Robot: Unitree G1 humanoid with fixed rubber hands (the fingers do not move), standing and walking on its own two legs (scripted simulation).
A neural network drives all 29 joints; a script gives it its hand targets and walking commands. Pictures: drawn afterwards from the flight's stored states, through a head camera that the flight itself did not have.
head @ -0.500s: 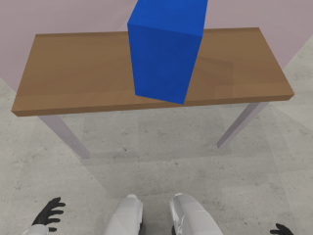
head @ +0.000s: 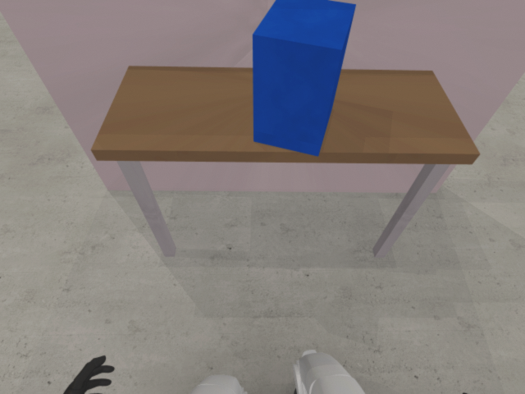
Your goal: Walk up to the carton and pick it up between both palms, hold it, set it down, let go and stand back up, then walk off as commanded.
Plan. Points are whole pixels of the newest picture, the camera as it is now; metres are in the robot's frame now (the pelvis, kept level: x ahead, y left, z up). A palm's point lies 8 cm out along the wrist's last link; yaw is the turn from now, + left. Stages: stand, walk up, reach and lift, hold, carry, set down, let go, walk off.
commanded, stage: walk off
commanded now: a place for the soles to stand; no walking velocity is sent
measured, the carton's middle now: (300, 78) +0.74 -0.05 +0.04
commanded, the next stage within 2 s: stand in 0.12 s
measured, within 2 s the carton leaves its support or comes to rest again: neither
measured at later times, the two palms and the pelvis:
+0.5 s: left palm out of the picture -0.01 +0.28 -0.09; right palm out of the picture -0.03 -0.32 -0.09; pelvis -0.07 -0.02 +0.02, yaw -1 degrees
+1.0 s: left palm out of the picture +0.01 +0.28 -0.10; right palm out of the picture +0.00 -0.32 -0.09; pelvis -0.06 -0.02 +0.02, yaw -2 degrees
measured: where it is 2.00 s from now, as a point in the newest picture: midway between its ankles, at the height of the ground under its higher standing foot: outside the picture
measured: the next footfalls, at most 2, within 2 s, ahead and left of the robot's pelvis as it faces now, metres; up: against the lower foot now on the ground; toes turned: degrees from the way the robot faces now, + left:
right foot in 0.16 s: +0.04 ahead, -0.14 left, +0.00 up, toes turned +3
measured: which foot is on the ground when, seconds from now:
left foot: down 0.00-1.00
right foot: up 0.00-0.14, down 0.16-1.00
